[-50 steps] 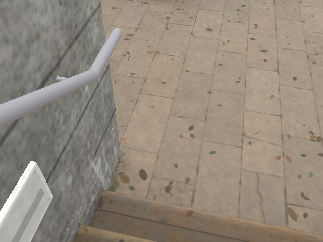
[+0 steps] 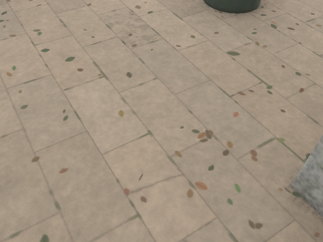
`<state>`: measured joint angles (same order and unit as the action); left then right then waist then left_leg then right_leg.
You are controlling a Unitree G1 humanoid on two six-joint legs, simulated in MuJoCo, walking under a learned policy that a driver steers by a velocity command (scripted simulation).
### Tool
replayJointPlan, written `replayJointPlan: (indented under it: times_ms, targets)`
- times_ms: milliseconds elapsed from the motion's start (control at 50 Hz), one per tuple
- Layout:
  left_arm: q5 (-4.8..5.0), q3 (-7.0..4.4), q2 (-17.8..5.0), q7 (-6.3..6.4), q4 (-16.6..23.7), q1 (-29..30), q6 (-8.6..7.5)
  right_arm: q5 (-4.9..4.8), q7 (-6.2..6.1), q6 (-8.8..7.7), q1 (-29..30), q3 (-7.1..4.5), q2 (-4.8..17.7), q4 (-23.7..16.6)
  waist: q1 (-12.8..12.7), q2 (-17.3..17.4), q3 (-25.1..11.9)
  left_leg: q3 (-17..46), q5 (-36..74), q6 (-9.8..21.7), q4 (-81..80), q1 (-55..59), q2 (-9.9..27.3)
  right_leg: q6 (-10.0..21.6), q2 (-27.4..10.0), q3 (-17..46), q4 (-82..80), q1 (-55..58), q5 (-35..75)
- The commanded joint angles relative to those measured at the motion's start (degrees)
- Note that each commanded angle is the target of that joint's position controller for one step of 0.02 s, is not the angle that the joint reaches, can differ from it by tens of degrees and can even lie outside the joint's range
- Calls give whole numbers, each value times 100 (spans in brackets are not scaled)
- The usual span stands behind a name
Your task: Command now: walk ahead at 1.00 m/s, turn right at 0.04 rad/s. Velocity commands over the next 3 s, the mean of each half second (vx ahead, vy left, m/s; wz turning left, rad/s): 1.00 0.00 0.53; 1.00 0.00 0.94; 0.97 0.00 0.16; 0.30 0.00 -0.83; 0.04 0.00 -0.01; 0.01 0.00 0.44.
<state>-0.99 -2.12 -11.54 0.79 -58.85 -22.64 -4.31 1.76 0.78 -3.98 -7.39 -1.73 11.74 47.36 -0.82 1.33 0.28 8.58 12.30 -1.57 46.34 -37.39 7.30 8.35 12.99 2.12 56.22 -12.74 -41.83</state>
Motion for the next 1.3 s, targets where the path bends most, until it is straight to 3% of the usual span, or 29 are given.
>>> replayJointPlan:
  times_ms: [20,60,100,140,160,180,200,220,280,340,460,520,540,560,580,620,660,720,860,920,960,980,1000,1020,1040,1080,1140,1220,1300]
  targets:
    - [24,-152,-782,56,327,578,-215,-226,138,65,-408,-87,526,148,215,-493,767,-634,993,311,-1113,1628,-105,605,-1326,1287,-1165,-1526,2364]
    - [-166,-130,-860,74,163,-160,-164,-271,95,-89,403,-129,612,-14,-360,-406,1157,-736,496,531,-1860,805,-60,585,-1659,1370,-897,-214,3277]
    - [-326,-214,-1107,99,54,-285,-117,-278,89,-120,209,-173,675,119,-258,-257,1031,-776,-322,738,-2239,980,-203,569,-1866,1054,-445,557,4672]
    - [-338,-184,-917,130,140,230,-92,-79,85,-100,-2559,-463,1231,1072,1021,-47,-70,-663,-1052,1251,-2244,3743,-342,483,-1835,572,2829,-221,6123]
    - [-293,-107,-386,4,296,1079,-248,-13,203,23,-3646,-418,1097,1582,1499,1035,-216,-691,-838,1268,-1245,4728,-328,250,-786,-301,5456,-1774,1592]
    - [-231,-42,-288,-61,857,695,-332,32,221,34,-3292,-365,938,1448,621,2158,-295,1036,-1302,1427,-802,5691,78,180,-645,-77,5815,-3995,1000]
    - [-109,30,-497,-162,1153,1042,-387,-50,85,88,-3162,-470,1245,1381,852,2844,-935,3281,-3754,2348,-2486,6528,971,-16,-647,-104,5623,-5242,1131]
    - [-229,18,-805,-134,1104,1615,-403,-67,56,79,-2635,-339,714,1129,845,849,-421,2975,-4626,1946,-3242,5577,718,7,-1257,152,3914,-4698,2005]
    - [-308,39,-605,-215,1383,2290,-256,-9,-165,-207,-2025,-266,676,1004,265,-505,329,2586,-2626,1870,-2978,3340,430,-628,-1630,385,1609,-3496,2946]
    - [-200,184,-430,-211,1810,2720,-111,-111,-199,-167,-2182,-265,847,986,208,236,494,1879,193,1909,-3233,2636,56,-1060,-1476,-84,-272,-2745,2915]
    - [-13,190,-622,-158,2203,3092,-92,-269,66,-139,-2167,-383,958,718,357,242,342,1168,1277,1261,-3444,2581,-529,-744,-1054,-445,-2488,-745,4687]
    - [14,-55,-1096,28,1793,1028,-148,-254,0,-216,-1617,-479,1272,495,-830,19,-965,1201,2266,853,-822,2272,-781,-645,-1047,-104,-2589,1998,4114]
    - [-69,-210,-1500,134,1505,-208,-154,-142,41,-244,-1285,-472,1194,285,-1382,-132,-1508,1022,1337,856,682,1672,-989,-577,-1673,339,-2317,3115,2885]
    - [-282,-276,-1771,194,1438,-605,-150,-153,21,-207,-1626,-292,316,100,-994,-1455,-2013,426,-4076,913,2783,477,-1449,-231,-3412,2376,-2558,4122,1793]
    - [-263,-341,-1820,113,1614,32,-136,-390,-47,-141,-2110,-295,631,-215,-427,-2201,-2305,9,-4003,973,3523,-329,-1298,197,-3987,4863,-3720,3881,808]
    - [-165,-173,-738,31,1726,982,-159,-76,-28,57,-1356,-290,783,-90,-278,-635,-567,-309,-2946,962,3321,-572,-686,217,-3381,3265,-4085,2051,565]
    - [-189,-101,-526,39,1414,703,-236,41,140,190,-901,-271,563,-290,-113,-249,26,-345,-2852,913,3107,-472,-393,-7,-2983,1927,-4265,1135,2046]
    - [20,-73,-396,-34,964,228,-379,45,255,364,-285,-148,309,-817,73,-584,157,-478,-2794,870,2934,-920,-100,-250,-2849,693,-4440,1083,3783]
    - [1,-105,-923,-43,911,176,-478,25,479,356,1076,51,573,-1540,183,-134,775,-1707,-883,992,198,213,-450,-746,-2283,-1639,-5006,497,6834]
    - [-20,-214,-1496,127,998,-135,-338,20,442,319,478,-36,927,-1309,566,-633,165,-2091,-1303,1216,-293,1368,-1141,-851,-2514,-1749,-3686,1338,10021]
    - [-94,-302,-1796,188,1206,277,-115,7,312,296,-1508,-259,1357,-753,1556,-793,-753,-1689,-1878,1554,-476,3419,-1361,-759,-2783,-1542,-1099,919,10467]
    - [-137,-323,-1746,121,1272,385,-32,-48,178,287,-2309,-429,1590,-430,1799,-368,-1042,-1186,-2095,1762,-968,4672,-1259,-732,-2404,-1558,968,16,7961]
    - [-211,-174,-1021,1,1524,460,-73,-179,46,359,-1814,-564,1979,-436,1119,1053,-602,185,-1484,1920,-896,5173,-457,-834,-1303,-1443,3244,-1848,1864]
    - [-20,-123,-1047,-14,2254,99,-170,32,37,443,-1540,-653,2525,-778,668,1248,-1877,3086,-2151,3167,-1915,6678,653,-995,-1078,-244,4463,-3565,1255]
    - [-85,-81,-1226,-29,2367,664,-319,10,-38,466,-1638,-650,2245,-870,884,100,-1632,3823,-3272,3014,-2917,6256,800,-943,-1366,273,4027,-3984,1790]
    - [-154,-21,-1133,-31,2363,962,-336,-38,-112,322,-1333,-522,1733,-641,283,-688,-106,2973,-2816,2537,-3298,4205,396,-959,-1790,262,2751,-3567,2058]
    - [-337,54,-914,-81,2244,581,53,-102,-138,17,-1045,-293,1237,-640,-296,-786,195,1678,-1785,2273,-3409,2394,-100,-1141,-2167,120,1660,-2540,1823]
    - [-125,224,-561,-242,2649,1831,83,-148,3,-245,-1365,-261,1189,-405,128,-340,576,200,-286,1646,-3911,1871,-741,-882,-2216,-430,-658,-2020,4017]
    - [83,193,-641,-320,2572,2253,85,-174,34,-355,-1797,-250,1361,-169,467,-189,488,-395,950,1105,-4438,3283,-411,-361,-1783,-781,-2000,-1764,5463]
